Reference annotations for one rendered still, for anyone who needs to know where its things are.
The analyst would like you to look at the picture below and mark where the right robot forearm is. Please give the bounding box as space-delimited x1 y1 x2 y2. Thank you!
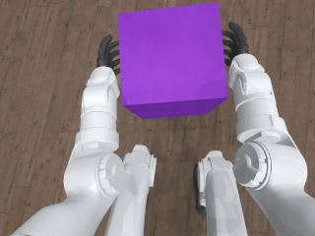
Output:
227 53 300 152

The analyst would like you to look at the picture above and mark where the robot right foot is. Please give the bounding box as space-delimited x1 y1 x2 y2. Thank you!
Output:
193 164 207 216

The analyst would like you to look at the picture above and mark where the robot right upper arm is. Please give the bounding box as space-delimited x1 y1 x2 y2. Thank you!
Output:
232 141 315 236

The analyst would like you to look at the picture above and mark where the robot left upper arm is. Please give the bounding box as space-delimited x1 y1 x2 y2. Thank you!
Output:
9 151 128 236

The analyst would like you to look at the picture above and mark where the left robot thigh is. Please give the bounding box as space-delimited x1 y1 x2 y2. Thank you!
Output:
103 150 157 236

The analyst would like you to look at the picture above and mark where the left robot hand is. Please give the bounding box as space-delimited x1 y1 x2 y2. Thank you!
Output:
96 34 121 76

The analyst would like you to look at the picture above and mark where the right robot hand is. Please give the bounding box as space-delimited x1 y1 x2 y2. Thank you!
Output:
221 22 249 67

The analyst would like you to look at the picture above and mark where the left robot forearm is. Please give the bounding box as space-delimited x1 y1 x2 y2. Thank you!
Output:
63 66 120 184

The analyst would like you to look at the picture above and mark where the carton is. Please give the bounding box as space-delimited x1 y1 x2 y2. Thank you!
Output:
118 2 228 119

